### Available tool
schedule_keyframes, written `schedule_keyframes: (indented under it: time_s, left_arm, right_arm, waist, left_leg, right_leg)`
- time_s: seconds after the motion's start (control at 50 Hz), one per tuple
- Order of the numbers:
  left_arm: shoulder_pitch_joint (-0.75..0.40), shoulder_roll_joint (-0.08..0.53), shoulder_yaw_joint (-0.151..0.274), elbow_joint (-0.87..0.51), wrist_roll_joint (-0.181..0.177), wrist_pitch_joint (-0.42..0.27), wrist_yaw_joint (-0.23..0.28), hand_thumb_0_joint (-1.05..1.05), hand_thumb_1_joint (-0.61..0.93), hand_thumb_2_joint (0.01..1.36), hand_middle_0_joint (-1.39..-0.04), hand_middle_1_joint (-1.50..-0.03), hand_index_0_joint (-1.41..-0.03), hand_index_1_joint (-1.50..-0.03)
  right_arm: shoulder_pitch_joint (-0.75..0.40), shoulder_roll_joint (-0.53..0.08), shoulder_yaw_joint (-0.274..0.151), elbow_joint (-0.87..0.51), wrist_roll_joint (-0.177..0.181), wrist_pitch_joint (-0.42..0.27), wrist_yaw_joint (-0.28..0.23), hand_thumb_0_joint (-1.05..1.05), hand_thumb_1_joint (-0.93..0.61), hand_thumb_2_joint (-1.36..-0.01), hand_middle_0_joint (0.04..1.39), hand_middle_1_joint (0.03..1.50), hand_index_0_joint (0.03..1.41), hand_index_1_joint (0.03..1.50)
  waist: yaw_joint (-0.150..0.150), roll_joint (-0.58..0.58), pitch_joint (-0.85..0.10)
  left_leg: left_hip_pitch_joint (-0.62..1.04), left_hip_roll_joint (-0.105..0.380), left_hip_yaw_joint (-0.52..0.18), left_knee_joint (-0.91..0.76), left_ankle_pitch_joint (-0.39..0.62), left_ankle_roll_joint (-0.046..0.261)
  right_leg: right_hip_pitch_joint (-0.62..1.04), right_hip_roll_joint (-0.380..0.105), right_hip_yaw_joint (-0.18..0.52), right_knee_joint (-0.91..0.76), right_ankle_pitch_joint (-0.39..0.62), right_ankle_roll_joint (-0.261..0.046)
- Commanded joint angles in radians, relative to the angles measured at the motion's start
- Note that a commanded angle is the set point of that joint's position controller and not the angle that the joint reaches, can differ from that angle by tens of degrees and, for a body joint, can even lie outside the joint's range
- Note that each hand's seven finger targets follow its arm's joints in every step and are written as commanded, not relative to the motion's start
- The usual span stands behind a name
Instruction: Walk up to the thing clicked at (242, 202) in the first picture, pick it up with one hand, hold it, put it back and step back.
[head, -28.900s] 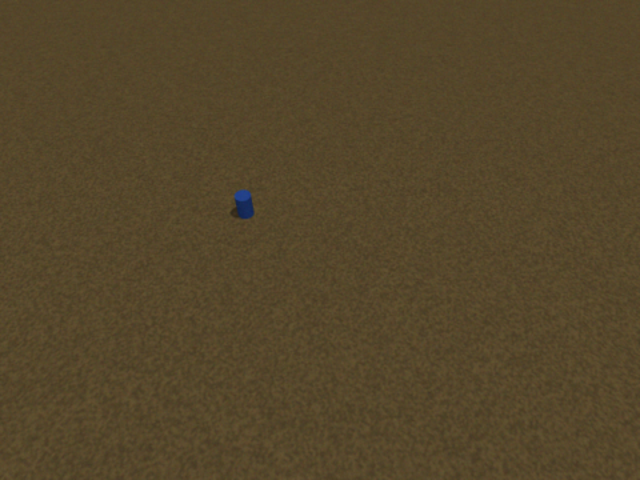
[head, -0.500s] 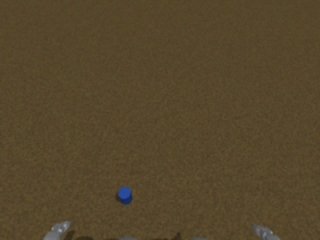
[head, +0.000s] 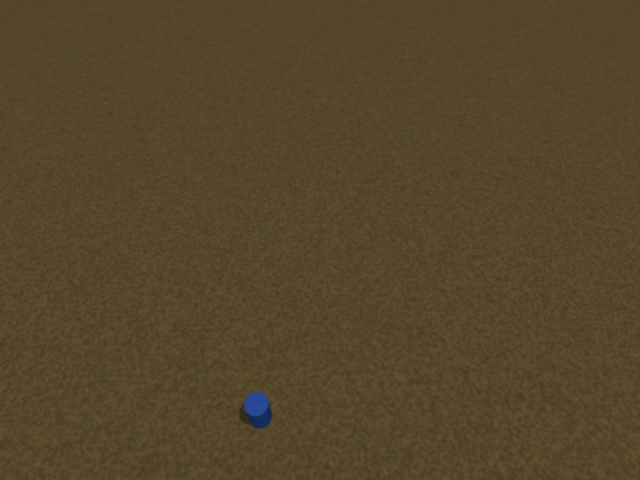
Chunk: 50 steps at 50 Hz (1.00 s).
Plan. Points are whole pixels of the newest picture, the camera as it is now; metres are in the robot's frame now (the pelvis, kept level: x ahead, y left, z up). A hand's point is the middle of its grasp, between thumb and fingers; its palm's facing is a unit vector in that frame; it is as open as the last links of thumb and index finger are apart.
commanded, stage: stand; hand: left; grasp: from above
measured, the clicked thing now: (258, 410) +0.44 +0.20 -0.72
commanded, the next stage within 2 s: step back in 1.72 s
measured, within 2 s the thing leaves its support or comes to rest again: neither
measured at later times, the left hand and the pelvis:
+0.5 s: hand out of the picture +0.06 +0.22 -0.16, palm faces +0.01 -0.94 -0.33, open 7.4 cm; pelvis +0.01 -0.02 +0.00, yaw +0 degrees
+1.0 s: hand out of the picture +0.10 +0.22 -0.15, palm faces +0.00 -0.94 -0.33, open 7.4 cm; pelvis +0.02 -0.02 +0.00, yaw -1 degrees
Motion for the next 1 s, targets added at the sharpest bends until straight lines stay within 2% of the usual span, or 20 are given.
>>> schedule_keyframes:
  time_s: [0.0, 0.04, 0.06, 0.14, 0.16, 0.28, 0.3, 0.38, 0.48, 0.64, 0.7, 0.78, 0.88, 0.98]
  left_arm:
    - [-0.022, 0.191, 0.035, -0.035, 0.002, -0.02, 0.007, 0.0, 0.899, 0.9, -0.2, -0.3, -0.2, -0.3]
    - [-0.038, 0.2, 0.035, -0.035, 0.0, -0.022, 0.004, 0.0, 0.899, 0.9, -0.2, -0.3, -0.2, -0.3]
    - [-0.042, 0.199, 0.034, -0.037, -0.002, -0.023, 0.004, 0.0, 0.899, 0.9, -0.2, -0.3, -0.2, -0.3]
    - [-0.049, 0.203, 0.033, -0.031, -0.007, -0.027, 0.003, 0.0, 0.899, 0.9, -0.2, -0.3, -0.2, -0.3]
    - [-0.057, 0.205, 0.033, -0.031, -0.007, -0.03, 0.004, 0.0, 0.899, 0.9, -0.2, -0.3, -0.2, -0.3]
    - [-0.058, 0.215, 0.031, -0.021, -0.009, -0.029, 0.001, 0.0, 0.899, 0.9, -0.2, -0.3, -0.2, -0.3]
    - [-0.051, 0.209, 0.028, -0.018, -0.01, -0.028, -0.001, 0.0, 0.899, 0.9, -0.2, -0.3, -0.2, -0.3]
    - [-0.069, 0.22, 0.029, -0.017, -0.008, -0.028, -0.002, 0.0, 0.899, 0.9, -0.2, -0.3, -0.2, -0.3]
    - [-0.077, 0.219, 0.03, -0.017, -0.017, -0.033, -0.002, 0.0, 0.899, 0.9, -0.2, -0.3, -0.2, -0.3]
    - [-0.097, 0.22, 0.028, -0.017, -0.019, -0.035, -0.003, 0.0, 0.899, 0.9, -0.2, -0.3, -0.2, -0.3]
    - [-0.104, 0.22, 0.027, -0.017, -0.018, -0.035, -0.005, 0.0, 0.899, 0.9, -0.2, -0.3, -0.2, -0.3]
    - [-0.12, 0.228, 0.028, -0.025, -0.02, -0.038, -0.005, 0.0, 0.899, 0.9, -0.2, -0.3, -0.2, -0.3]
    - [-0.115, 0.228, 0.026, -0.018, -0.019, -0.036, -0.008, 0.0, 0.899, 0.9, -0.2, -0.3, -0.2, -0.3]
    - [-0.136, 0.241, 0.027, -0.031, -0.021, -0.039, -0.008, 0.0, 0.899, 0.9, -0.2, -0.3, -0.2, -0.3]
  right_arm:
    - [-0.045, -0.191, -0.038, -0.053, 0.003, -0.014, -0.01, 0.0, -0.9, -0.9, 0.2, 0.3, 0.2, 0.3]
    - [-0.034, -0.191, -0.034, -0.048, 0.002, -0.013, -0.008, 0.0, -0.9, -0.9, 0.2, 0.3, 0.2, 0.3]
    - [-0.038, -0.192, -0.034, -0.048, 0.003, -0.012, -0.008, 0.0, -0.9, -0.9, 0.2, 0.3, 0.2, 0.3]
    - [-0.032, -0.194, -0.026, -0.039, 0.005, -0.019, -0.008, 0.0, -0.9, -0.9, 0.2, 0.3, 0.2, 0.3]
    - [-0.037, -0.198, -0.025, -0.037, 0.005, -0.021, -0.009, 0.0, -0.9, -0.9, 0.2, 0.3, 0.2, 0.3]
    - [-0.038, -0.203, -0.015, -0.025, 0.008, -0.019, -0.007, 0.0, -0.9, -0.9, 0.2, 0.3, 0.2, 0.3]
    - [-0.04, -0.215, -0.016, -0.023, 0.009, -0.018, -0.008, 0.0, -0.9, -0.9, 0.2, 0.3, 0.2, 0.3]
    - [-0.04, -0.21, -0.012, -0.018, 0.01, -0.014, -0.005, 0.0, -0.9, -0.9, 0.2, 0.3, 0.2, 0.3]
    - [-0.047, -0.216, -0.01, -0.013, 0.01, -0.021, -0.008, 0.0, -0.9, -0.9, 0.2, 0.3, 0.2, 0.3]
    - [-0.064, -0.221, -0.004, -0.005, 0.013, -0.021, -0.009, 0.0, -0.9, -0.9, 0.2, 0.3, 0.2, 0.3]
    - [-0.076, -0.231, -0.006, -0.006, 0.013, -0.021, -0.01, 0.0, -0.9, -0.9, 0.2, 0.3, 0.2, 0.3]
    - [-0.075, -0.237, -0.007, -0.006, 0.013, -0.024, -0.008, 0.0, -0.9, -0.9, 0.2, 0.3, 0.2, 0.3]
    - [-0.091, -0.233, -0.004, -0.003, 0.015, -0.021, -0.006, 0.0, -0.9, -0.9, 0.2, 0.3, 0.2, 0.3]
    - [-0.092, -0.24, -0.004, -0.003, 0.014, -0.025, -0.005, 0.0, -0.9, -0.9, 0.2, 0.3, 0.2, 0.3]
  waist:
    - [0.002, -0.015, 0.026]
    - [-0.005, -0.008, 0.032]
    - [-0.006, -0.012, 0.014]
    - [-0.007, 0.012, -0.014]
    - [-0.006, 0.01, -0.027]
    - [-0.006, -0.02, -0.004]
    - [-0.005, -0.015, -0.003]
    - [-0.011, -0.027, 0.003]
    - [-0.009, 0.002, -0.042]
    - [-0.01, -0.012, -0.064]
    - [-0.011, -0.008, -0.065]
    - [-0.019, 0.003, -0.085]
    - [-0.01, -0.018, -0.053]
    - [-0.017, 0.015, -0.086]
  left_leg:
    - [-0.102, 0.093, -0.101, -0.132, -0.07, 0.021]
    - [-0.108, 0.09, -0.095, -0.133, -0.091, 0.02]
    - [-0.093, 0.093, -0.091, -0.12, -0.067, 0.024]
    - [-0.071, 0.102, -0.091, -0.122, -0.004, 0.021]
    - [-0.063, 0.103, -0.087, -0.116, 0.037, 0.02]
    - [-0.065, 0.106, -0.083, -0.118, 0.056, 0.02]
    - [-0.059, 0.104, -0.081, -0.114, 0.023, 0.021]
    - [-0.059, 0.102, -0.076, -0.11, 0.0, 0.018]
    - [-0.03, 0.12, -0.071, -0.107, 0.125, 0.018]
    - [-0.011, 0.127, -0.063, -0.11, 0.196, 0.012]
    - [-0.005, 0.128, -0.059, -0.116, 0.176, 0.01]
    - [0.008, 0.134, -0.053, -0.107, 0.245, 0.007]
    - [-0.013, 0.128, -0.056, -0.13, 0.152, 0.006]
    - [-0.006, 0.133, -0.051, -0.128, 0.206, 0.005]
  right_leg:
    - [-0.019, -0.042, 0.067, -0.111, -0.087, -0.042]
    - [-0.028, -0.046, 0.08, -0.119, -0.118, -0.043]
    - [-0.025, -0.052, 0.084, -0.123, -0.106, -0.049]
    - [0.001, -0.055, 0.083, -0.108, -0.026, -0.05]
    - [0.017, -0.061, 0.088, -0.107, 0.008, -0.052]
    - [0.005, -0.056, 0.084, -0.119, -0.013, -0.047]
    - [-0.007, -0.054, 0.087, -0.128, -0.026, -0.045]
    - [-0.026, -0.055, 0.094, -0.144, -0.076, -0.046]
    - [0.028, -0.062, 0.093, -0.114, 0.083, -0.053]
    - [0.055, -0.062, 0.081, -0.107, 0.178, -0.052]
    - [0.043, -0.058, 0.079, -0.113, 0.148, -0.052]
    - [0.066, -0.064, 0.081, -0.099, 0.231, -0.054]
    - [0.039, -0.057, 0.082, -0.127, 0.127, -0.049]
    - [0.066, -0.063, 0.082, -0.111, 0.193, -0.055]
